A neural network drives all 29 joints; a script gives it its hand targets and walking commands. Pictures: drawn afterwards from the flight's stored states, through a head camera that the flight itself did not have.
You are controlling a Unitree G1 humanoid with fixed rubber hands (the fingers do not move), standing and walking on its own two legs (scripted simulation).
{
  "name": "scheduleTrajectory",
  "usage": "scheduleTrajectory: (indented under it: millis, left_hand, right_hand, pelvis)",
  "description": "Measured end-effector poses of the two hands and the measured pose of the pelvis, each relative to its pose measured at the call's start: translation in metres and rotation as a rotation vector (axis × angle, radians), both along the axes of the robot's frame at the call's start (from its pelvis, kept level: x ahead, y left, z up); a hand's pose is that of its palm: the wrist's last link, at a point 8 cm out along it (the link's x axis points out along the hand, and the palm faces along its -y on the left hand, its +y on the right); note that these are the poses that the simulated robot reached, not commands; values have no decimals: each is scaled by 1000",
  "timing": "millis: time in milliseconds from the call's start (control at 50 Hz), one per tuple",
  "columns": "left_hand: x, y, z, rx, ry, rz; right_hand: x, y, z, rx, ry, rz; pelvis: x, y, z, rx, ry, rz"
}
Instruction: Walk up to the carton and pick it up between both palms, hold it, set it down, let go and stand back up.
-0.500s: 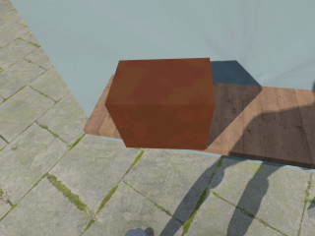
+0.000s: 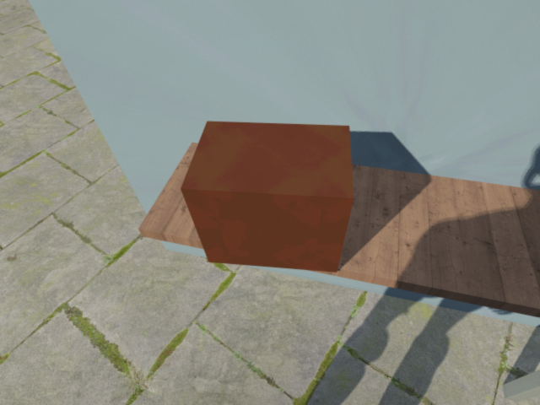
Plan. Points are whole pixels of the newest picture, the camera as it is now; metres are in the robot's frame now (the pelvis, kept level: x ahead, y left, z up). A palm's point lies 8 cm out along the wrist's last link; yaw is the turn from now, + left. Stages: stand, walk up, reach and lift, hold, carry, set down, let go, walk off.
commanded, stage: walk up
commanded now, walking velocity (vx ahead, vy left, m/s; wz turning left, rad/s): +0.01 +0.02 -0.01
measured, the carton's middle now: (273, 198) +0.46 +0.04 +0.00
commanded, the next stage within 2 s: none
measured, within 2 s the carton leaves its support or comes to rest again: neither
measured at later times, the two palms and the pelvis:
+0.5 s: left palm out of the picture -0.02 +0.35 -0.16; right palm out of the picture +0.12 -0.12 -0.15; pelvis +0.08 +0.12 -0.02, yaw -3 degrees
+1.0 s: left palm (141, 356) +0.21 +0.28 -0.14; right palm out of the picture +0.07 -0.21 -0.17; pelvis +0.09 +0.04 -0.02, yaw -5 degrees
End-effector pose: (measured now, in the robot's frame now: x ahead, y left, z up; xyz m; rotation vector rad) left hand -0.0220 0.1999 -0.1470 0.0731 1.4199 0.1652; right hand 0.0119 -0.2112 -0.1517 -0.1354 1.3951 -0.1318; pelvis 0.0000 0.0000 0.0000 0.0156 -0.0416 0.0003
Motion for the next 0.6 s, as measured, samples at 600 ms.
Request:
scheduleTrajectory:
  millis: [600]
  left_hand:
    - [91,176,-17,19,88,-47]
  right_hand:
    - [100,111,28,-108,-94,-61]
  pelvis:
    - [93,126,-4,-74,41,-59]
